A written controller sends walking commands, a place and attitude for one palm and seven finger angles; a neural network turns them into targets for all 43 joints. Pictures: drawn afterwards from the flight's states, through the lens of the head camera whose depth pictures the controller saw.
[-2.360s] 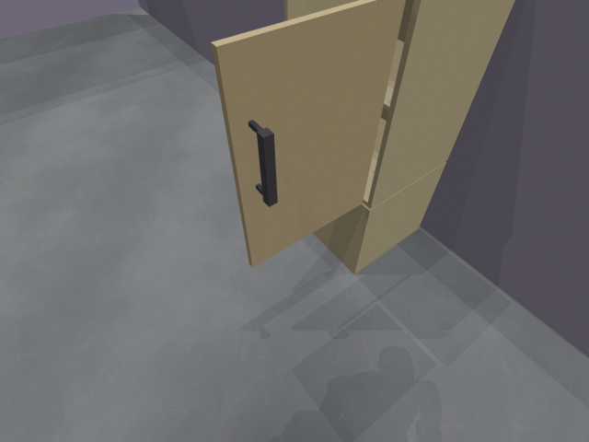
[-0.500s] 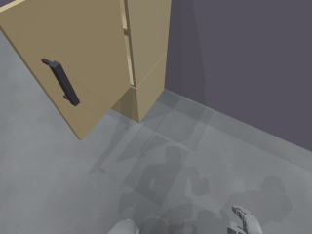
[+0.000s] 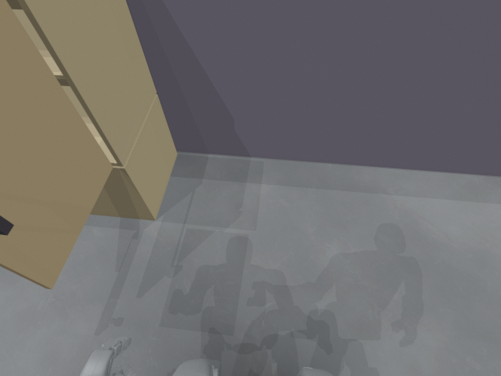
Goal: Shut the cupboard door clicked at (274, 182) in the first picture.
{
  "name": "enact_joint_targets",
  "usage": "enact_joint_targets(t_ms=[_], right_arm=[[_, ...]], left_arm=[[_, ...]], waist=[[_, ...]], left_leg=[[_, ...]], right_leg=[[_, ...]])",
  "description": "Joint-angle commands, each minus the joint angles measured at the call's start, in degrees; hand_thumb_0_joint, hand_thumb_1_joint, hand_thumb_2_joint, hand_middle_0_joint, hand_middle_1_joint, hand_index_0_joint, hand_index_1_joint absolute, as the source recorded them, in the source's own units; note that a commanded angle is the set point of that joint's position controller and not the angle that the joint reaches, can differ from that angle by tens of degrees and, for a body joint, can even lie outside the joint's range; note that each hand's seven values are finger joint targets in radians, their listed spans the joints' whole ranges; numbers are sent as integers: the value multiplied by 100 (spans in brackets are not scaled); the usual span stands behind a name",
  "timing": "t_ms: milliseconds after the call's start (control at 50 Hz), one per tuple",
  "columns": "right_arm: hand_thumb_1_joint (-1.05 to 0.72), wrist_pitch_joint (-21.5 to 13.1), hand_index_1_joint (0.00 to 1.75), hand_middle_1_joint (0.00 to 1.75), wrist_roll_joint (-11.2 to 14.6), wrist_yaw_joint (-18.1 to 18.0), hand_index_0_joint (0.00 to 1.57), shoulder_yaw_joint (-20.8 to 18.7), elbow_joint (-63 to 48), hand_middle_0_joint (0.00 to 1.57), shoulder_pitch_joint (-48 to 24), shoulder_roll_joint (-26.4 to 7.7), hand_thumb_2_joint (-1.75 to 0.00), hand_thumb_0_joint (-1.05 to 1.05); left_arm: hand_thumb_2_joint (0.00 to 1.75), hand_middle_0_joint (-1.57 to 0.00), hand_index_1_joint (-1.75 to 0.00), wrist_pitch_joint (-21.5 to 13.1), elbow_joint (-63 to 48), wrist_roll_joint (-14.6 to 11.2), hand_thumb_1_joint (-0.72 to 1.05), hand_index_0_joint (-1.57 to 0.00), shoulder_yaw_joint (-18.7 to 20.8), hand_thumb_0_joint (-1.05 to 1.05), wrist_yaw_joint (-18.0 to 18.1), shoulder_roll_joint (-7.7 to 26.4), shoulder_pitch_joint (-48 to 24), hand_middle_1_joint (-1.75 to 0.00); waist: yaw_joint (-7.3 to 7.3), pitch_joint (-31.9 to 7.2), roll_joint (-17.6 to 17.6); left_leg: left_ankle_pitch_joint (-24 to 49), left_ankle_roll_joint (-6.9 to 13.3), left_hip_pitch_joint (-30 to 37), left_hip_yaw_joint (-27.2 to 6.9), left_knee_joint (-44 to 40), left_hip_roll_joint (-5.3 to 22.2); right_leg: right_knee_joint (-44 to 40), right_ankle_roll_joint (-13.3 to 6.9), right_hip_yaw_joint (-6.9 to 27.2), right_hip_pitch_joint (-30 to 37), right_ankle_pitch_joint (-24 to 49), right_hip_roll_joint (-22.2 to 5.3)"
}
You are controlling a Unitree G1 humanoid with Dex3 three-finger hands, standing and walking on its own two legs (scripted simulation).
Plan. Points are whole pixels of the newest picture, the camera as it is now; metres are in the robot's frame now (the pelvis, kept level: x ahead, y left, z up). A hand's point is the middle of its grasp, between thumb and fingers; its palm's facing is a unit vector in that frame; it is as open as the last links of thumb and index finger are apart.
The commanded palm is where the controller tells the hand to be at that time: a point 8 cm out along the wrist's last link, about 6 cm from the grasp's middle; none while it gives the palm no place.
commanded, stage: walk to a spot facing it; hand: left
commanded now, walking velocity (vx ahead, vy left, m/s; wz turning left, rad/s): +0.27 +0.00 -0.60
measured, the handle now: out of the picture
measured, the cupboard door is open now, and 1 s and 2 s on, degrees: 89 89 89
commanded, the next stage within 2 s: turn to face it in 1.36 s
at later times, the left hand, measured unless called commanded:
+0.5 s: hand (185, 302) +0.25 +0.14 -0.14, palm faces -0.33 -0.94 -0.14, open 7.4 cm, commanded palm none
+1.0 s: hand (262, 236) +0.39 +0.00 -0.14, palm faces -0.45 -0.87 -0.23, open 7.2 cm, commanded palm none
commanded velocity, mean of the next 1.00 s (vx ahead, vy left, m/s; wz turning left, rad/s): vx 0.34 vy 0.00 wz -0.42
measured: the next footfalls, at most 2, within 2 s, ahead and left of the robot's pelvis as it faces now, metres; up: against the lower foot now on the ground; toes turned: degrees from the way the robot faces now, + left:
left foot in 0.26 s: +0.09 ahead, +0.12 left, +0.00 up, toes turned -4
right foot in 0.68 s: +0.23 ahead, -0.19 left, +0.00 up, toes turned -31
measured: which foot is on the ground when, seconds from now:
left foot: up 0.00-0.24, down 0.26-0.68, up 0.70-1.00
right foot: down 0.00-0.26, up 0.28-0.66, down 0.68-1.00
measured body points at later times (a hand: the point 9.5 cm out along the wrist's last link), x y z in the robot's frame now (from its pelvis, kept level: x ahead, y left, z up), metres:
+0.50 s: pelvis +0.09 +0.00 +0.02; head +0.15 +0.00 +0.47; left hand +0.27 +0.19 -0.13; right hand -0.02 -0.22 -0.11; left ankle +0.05 +0.12 -0.72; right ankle +0.08 -0.15 -0.64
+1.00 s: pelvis +0.26 -0.15 +0.02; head +0.29 -0.18 +0.47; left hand +0.42 +0.04 -0.12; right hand +0.22 -0.40 -0.13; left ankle +0.39 -0.03 -0.66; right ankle +0.19 -0.17 -0.72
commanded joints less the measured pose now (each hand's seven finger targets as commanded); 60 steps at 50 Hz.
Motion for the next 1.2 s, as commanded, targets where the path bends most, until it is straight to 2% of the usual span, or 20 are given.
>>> enact_joint_targets(t_ms=[0, 120, 180, 200, 220, 240, 280, 380, 560, 600, 620, 640, 660, 680, 720, 800, 1060, 1140, 1160, 1180], right_arm=[[-90, -161, 30, 30, -12, -9, 20, -100, -658, 20, -287, -397, -90, 0], [-90, -305, 30, 30, -39, 144, 20, -82, -638, 20, -231, -175, -90, 0], [-90, -423, 30, 30, -57, 104, 20, -88, -389, 20, 509, -237, -90, 0], [-90, -477, 30, 30, -69, 35, 20, -125, -236, 20, 980, -452, -90, 0], [-90, -525, 30, 30, -152, -12, 20, -245, -144, 20, 1474, -992, -90, 0], [-90, -586, 30, 30, -204, -72, 20, -279, -136, 20, 1743, -1300, -90, 0], [-90, -654, 30, 30, -213, -24, 20, -162, -331, 20, 1148, -939, -90, 0], [-90, -804, 30, 30, -122, -80, 20, 34, -82, 20, 1244, -360, -90, 0], [-90, -736, 30, 30, -191, -43, 20, 36, 304, 20, 1809, -344, -90, 0], [-90, -723, 30, 30, -155, -33, 20, 2, 274, 20, 1554, -538, -90, 0], [-90, -713, 30, 30, -109, -7, 20, -4, 184, 20, 1234, -592, -90, 0], [-90, -733, 30, 30, -8, 74, 20, 36, 58, 20, 1014, -396, -90, 0], [-90, -729, 30, 30, 98, 67, 20, 100, -219, 20, 980, 16, -90, 0], [-90, -672, 30, 30, 63, 56, 20, 43, -289, 20, 511, -223, -90, 0], [-90, -600, 30, 30, 1, 70, 20, -46, -138, 20, 344, -93, -90, 0], [-90, -408, 30, 30, -118, 123, 20, -2, 213, 20, 857, 157, -90, 0], [-90, -634, 30, 30, -58, 284, 20, 25, -277, 20, -1233, 248, -90, 0], [-90, -721, 30, 30, -117, 158, 20, -81, 288, 20, 393, -58, -90, 0], [-90, -761, 30, 30, -214, 101, 20, -208, 509, 20, 1229, -627, -90, 0], [-90, -745, 30, 30, -217, 65, 20, -264, 583, 20, 1766, -1010, -90, 0]], left_arm=[[90, -20, -30, 47, -315, 48, 90, -20, 276, 0, 238, 1044, 352, -30], [90, -20, -30, -50, -271, 105, 90, -20, 288, 0, 128, 1143, 403, -30], [90, -20, -30, -39, -349, 60, 90, -20, 278, 0, 49, 1002, 39, -30], [90, -20, -30, -38, -426, 40, 90, -20, 220, 0, 13, 740, -74, -30], [90, -20, -30, -34, -572, 4, 90, -20, 117, 0, -28, 270, -77, -30], [90, -20, -30, -69, -825, 9, 90, -20, 124, 0, -52, 259, -499, -30], [90, -20, -30, -151, -754, 116, 90, -20, 230, 0, -192, 395, -618, -30], [90, -20, -30, -68, -370, 98, 90, -20, 86, 0, -308, -77, -288, -30], [90, -20, -30, -117, -451, 66, 90, -20, -10, 0, -304, -143, -1149, -30], [90, -20, -30, -156, -236, 56, 90, -20, 60, 0, -257, 47, -375, -30], [90, -20, -30, -195, 40, 68, 90, -20, 142, 0, -211, 252, 603, -30], [90, -20, -30, -261, 363, 107, 90, -20, 303, 0, -134, 800, 1610, -30], [90, -20, -30, -290, 488, 36, 90, -20, 482, 0, -22, 1458, 2268, -30], [90, -20, -30, -242, 461, -85, 90, -20, 472, 0, 64, 1543, 1970, -30], [90, -20, -30, -223, 183, -85, 90, -20, 262, 0, 109, 847, 756, -30], [90, -20, -30, -439, 162, 11, 90, -20, 94, 0, 126, 368, 416, -30], [90, -20, -30, -629, 997, 11, 90, -20, 39, 0, 186, 310, 1793, -30], [90, -20, -30, -652, 979, -29, 90, -20, 50, 0, 196, 407, 1442, -30], [90, -20, -30, -644, 855, -72, 90, -20, 34, 0, 159, 188, 1522, -30], [90, -20, -30, -675, 724, -122, 90, -20, -64, 0, 107, -17, 1629, -30]], waist=[[256, -914, -1704], [240, -698, -1082], [-179, -529, -1093], [-402, -598, -437], [-613, -740, 1334], [-701, -576, 1783], [-326, -135, 378], [-84, -511, 639], [-292, -260, 748], [126, -656, 674], [643, -1033, 430], [1131, -1639, -537], [1223, -2283, -2010], [1068, -1783, -1569], [443, -619, -524], [-128, -554, -691], [403, -437, -810], [-485, -1002, -475], [-739, -1592, 433], [-723, -2022, 1492]], left_leg=[[306, -92, -1114, -338, 1200, -91], [412, -68, -91, 56, -956, -452], [1070, -7, 1422, 257, -2345, -667], [764, 105, 2307, -55, -3024, -363], [-822, 506, 2774, -1963, -4005, 1056], [-1450, 1076, 2503, -3510, -4774, 2335], [-655, 1218, 1577, -2942, -4892, 1961], [3165, 687, 2242, -210, -4133, 1022], [4947, 748, 2399, 884, -3669, 1278], [5933, 674, 2168, 1022, -2782, 1354], [5821, 491, 1577, 1224, -1710, 1153], [4442, 264, 140, 1416, -137, 725], [-366, -62, -1574, 1000, 2005, -391], [-306, 114, -2036, -131, 2711, -157], [856, 105, -1626, -285, 2355, 276], [1524, 3, -776, -235, 1008, 251], [1628, 169, -1301, 101, -1579, -253], [2336, 534, 1675, 319, -2723, -621], [2630, 1046, 3172, -1318, -2789, 652], [3403, 1786, 3996, -3052, -3404, 2084]], right_leg=[[-1549, -1040, 1761, 1040, 2214, -1382], [-1988, -1057, 2120, 386, -801, -1137], [-1754, -776, 2005, -821, -1846, -696], [-1126, -528, 1726, -1530, -1932, -360], [697, -200, 868, -2421, -2018, 437], [2063, -10, 259, -2890, -1864, 300], [3032, 6, 452, -2608, -766, -242], [3095, 152, -88, -2516, 422, -373], [435, -132, -819, -1384, 265, -135], [91, -352, -891, -89, 83, 83], [-305, -489, -852, 1272, 396, 206], [-600, -796, 125, 3111, 205, -559], [-1549, -1467, 3383, 4102, 654, -2377], [-2064, -1531, 3601, 3380, 306, -2434], [-2476, -1183, 2504, 1301, -715, -2006], [-2661, -906, 1041, 311, 635, -1262], [-1948, -988, 1007, 2458, 4049, -1321], [-9, -583, 477, 1217, 4918, -886], [1475, -298, 164, -227, 2987, -325], [3442, -178, -142, -1355, -1023, 312]])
